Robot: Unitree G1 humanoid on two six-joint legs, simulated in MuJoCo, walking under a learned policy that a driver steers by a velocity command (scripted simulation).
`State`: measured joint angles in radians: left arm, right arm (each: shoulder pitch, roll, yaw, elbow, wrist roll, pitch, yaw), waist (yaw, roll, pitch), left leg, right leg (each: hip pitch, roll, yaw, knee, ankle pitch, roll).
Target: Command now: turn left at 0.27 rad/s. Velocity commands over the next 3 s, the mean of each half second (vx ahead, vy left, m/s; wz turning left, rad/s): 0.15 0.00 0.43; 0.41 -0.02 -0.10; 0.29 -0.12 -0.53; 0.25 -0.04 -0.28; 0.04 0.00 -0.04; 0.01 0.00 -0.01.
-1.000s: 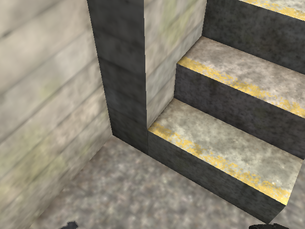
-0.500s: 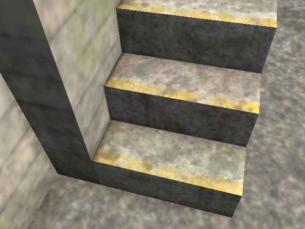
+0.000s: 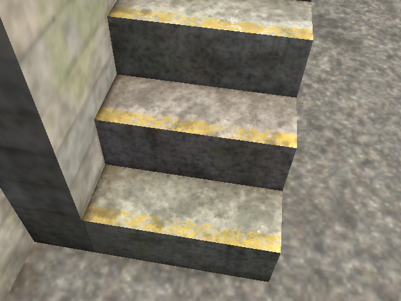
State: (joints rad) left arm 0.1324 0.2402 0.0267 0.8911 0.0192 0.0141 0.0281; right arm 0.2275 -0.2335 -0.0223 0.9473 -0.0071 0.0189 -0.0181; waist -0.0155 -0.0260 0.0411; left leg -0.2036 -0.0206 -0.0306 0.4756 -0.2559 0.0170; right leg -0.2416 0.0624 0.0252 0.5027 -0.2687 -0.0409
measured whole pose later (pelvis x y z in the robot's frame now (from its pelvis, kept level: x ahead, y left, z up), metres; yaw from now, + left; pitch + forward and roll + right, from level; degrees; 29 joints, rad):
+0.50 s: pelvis +0.01 -0.01 +0.01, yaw +16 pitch +0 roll +1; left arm 0.34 0.28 0.05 0.92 0.03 -0.08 0.02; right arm 0.13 -0.31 -0.09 0.91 -0.04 0.03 0.07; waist 0.03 0.02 0.00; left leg -0.51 0.00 -0.05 0.94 -0.22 0.00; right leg -0.01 -0.01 -0.09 0.22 -0.21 -0.03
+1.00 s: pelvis +0.18 +0.11 +0.01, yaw +11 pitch +2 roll +1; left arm 0.09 0.27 0.04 0.95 0.04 -0.04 -0.06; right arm 0.32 -0.20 -0.04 1.00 0.00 -0.12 -0.04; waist -0.03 -0.05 0.05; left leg -0.03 -0.02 0.17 0.26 -0.25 0.04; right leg -0.64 -0.05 -0.03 0.85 -0.13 -0.07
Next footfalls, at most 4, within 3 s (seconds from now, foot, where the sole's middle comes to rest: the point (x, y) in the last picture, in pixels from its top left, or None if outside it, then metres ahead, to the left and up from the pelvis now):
0.24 right None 0.02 -0.11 -0.78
0.68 left None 0.13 0.18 -0.78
1.18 right None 0.39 0.04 -0.78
1.56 left None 0.43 0.20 -0.78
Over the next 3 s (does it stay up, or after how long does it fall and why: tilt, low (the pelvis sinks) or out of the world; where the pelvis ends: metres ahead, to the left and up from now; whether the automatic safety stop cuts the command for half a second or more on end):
stays up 0.37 0.10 0.01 its command is cut before an obstacle after 1.0 s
